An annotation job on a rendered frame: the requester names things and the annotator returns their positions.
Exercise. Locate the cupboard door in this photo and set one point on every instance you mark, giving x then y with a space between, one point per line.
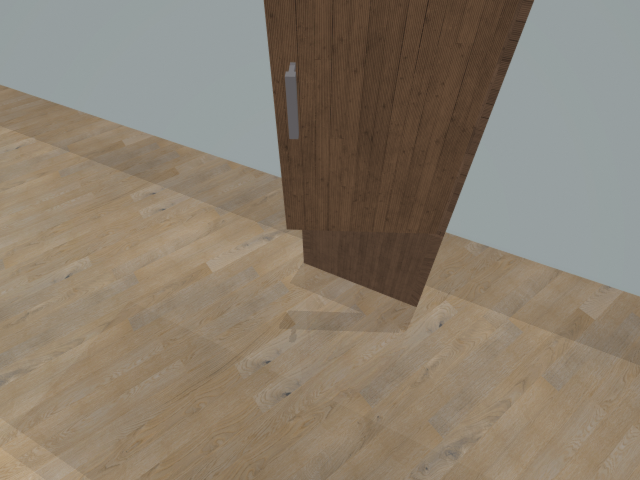
388 95

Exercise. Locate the handle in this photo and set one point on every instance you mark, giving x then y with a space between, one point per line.
292 104

